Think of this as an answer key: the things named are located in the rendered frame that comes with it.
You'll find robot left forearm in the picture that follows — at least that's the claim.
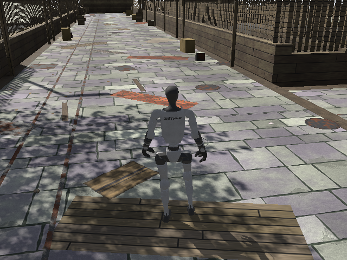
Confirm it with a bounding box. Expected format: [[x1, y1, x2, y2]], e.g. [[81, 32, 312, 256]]
[[143, 131, 152, 150]]

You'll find left robot hand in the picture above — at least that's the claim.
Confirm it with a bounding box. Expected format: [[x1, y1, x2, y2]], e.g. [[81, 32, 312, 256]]
[[142, 147, 154, 158]]

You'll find robot right forearm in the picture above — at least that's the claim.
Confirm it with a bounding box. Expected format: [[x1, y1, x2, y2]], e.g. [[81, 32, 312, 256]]
[[194, 131, 206, 152]]

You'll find right robot thigh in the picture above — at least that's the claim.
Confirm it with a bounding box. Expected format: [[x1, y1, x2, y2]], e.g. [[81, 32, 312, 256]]
[[181, 150, 192, 181]]

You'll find left robot upper arm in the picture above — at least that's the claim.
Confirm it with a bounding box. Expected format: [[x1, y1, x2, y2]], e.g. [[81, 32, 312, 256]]
[[146, 109, 161, 139]]

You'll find right robot hand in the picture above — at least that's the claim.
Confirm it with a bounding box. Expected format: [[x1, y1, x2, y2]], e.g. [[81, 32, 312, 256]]
[[195, 151, 207, 163]]

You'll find right robot foot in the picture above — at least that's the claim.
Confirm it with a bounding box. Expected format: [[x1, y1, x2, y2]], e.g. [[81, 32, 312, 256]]
[[187, 206, 195, 216]]

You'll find right robot upper arm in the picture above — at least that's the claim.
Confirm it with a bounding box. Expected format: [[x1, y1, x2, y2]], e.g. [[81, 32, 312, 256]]
[[184, 109, 199, 139]]

